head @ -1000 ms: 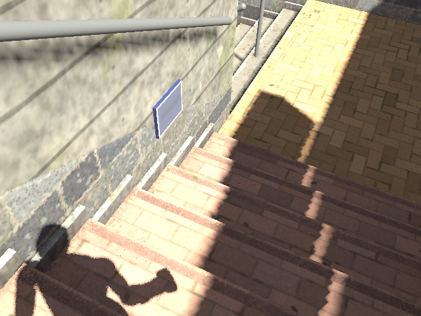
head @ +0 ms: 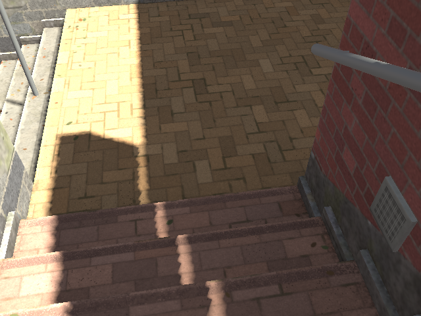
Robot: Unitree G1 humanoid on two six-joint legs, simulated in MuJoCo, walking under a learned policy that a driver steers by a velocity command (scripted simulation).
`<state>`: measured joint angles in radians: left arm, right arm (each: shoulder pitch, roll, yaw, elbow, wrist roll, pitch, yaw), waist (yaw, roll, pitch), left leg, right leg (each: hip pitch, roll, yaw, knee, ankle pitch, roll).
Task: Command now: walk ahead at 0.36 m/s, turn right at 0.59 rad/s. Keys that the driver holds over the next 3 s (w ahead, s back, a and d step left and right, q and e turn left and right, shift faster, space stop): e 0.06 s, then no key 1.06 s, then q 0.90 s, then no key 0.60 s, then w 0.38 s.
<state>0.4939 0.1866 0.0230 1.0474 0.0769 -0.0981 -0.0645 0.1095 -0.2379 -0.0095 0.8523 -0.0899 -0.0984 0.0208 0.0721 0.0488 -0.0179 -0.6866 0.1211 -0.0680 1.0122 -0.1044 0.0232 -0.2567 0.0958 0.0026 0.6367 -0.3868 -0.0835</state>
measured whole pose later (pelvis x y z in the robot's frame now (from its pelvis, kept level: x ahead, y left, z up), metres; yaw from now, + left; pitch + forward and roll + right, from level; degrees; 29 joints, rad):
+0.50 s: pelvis +0.17 +0.08 -0.14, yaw -8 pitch +2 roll +0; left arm 0.35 0.18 -0.03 0.80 0.00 -0.08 -0.10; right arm 0.34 -0.19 0.06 0.97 -0.02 -0.08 0.09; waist -0.02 0.02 -0.03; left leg -0.35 -0.01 0.12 0.57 -0.25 0.06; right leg -0.73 -0.06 0.02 1.54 -0.55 0.07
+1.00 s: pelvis +0.16 +0.08 -0.14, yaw -7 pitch +0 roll -1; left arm 0.12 0.19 -0.02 0.84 -0.01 0.07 0.06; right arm 0.38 -0.20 0.03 0.96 -0.02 0.00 -0.02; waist -0.07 -0.02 -0.04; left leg -0.34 0.00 0.10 0.55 -0.21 0.09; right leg -0.68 0.01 -0.01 1.57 -0.56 -0.02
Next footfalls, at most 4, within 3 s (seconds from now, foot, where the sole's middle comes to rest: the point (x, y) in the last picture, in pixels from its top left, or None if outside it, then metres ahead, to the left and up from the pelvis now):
0.16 left None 0.26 0.15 -0.91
0.44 right None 0.17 -0.07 -0.76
1.24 right None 0.03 -0.07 -0.76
2.08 left None -0.08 0.15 -0.76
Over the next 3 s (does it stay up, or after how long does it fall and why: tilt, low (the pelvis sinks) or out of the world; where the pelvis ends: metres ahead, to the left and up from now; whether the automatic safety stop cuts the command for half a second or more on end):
stays up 0.01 0.06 0.00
